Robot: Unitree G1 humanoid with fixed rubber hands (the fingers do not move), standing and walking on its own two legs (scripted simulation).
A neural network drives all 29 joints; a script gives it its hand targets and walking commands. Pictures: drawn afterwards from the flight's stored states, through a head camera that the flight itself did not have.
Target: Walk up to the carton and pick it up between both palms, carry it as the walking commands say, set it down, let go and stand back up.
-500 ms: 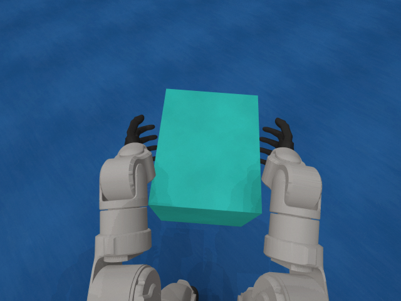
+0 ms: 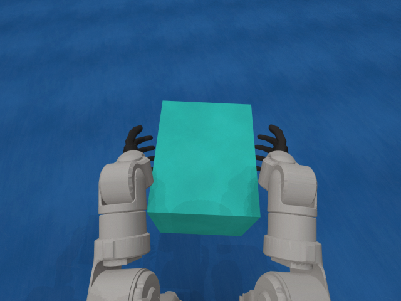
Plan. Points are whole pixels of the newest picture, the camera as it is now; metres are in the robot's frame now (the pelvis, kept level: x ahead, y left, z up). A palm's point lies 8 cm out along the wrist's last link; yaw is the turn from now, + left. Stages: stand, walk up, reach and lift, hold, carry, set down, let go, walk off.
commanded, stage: carry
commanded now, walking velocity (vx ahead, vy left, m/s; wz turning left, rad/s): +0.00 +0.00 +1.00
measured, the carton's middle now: (203, 171) +0.38 +0.02 +0.02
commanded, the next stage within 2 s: none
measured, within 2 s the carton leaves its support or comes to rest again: neither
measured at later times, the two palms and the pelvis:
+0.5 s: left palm (18, 234) +0.19 +0.27 +0.13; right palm (200, 185) +0.28 +0.02 +0.14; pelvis -0.08 +0.03 +0.01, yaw +18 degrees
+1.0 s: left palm (16, 294) +0.12 +0.23 +0.15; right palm (230, 232) +0.20 -0.02 +0.14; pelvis -0.13 +0.01 +0.02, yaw +18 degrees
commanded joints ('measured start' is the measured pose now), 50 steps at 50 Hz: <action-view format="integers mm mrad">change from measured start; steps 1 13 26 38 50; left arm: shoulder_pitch -775 -638 -739 -638 -394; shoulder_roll -1002 -920 -965 -923 -955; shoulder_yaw -700 -654 -699 -621 -679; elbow -68 -126 -27 21 -161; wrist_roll -388 -344 -372 -324 -337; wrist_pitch -54 -43 -16 -10 29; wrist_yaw -215 -209 -223 -217 -232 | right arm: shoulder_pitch -608 -564 -585 -585 -299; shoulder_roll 907 911 873 869 926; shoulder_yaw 602 673 582 601 654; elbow -66 -96 -31 -8 -144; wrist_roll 334 392 334 351 365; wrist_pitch -17 11 4 34 68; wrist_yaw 225 222 229 230 257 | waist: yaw -43 -1 -27 -8 -8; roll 188 -130 171 -29 -2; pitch -529 -472 -468 -413 -386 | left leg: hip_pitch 388 -64 409 273 239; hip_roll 243 54 298 140 114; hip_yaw -349 11 -215 -116 -65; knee -193 258 -301 -312 -361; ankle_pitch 327 -219 290 -77 -429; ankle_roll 121 -50 116 10 -5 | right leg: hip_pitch -20 471 41 192 193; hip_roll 35 -269 41 0 48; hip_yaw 39 163 48 134 59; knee -77 -610 -188 -647 -654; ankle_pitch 67 796 85 104 -146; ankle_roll -21 -262 -82 -178 -153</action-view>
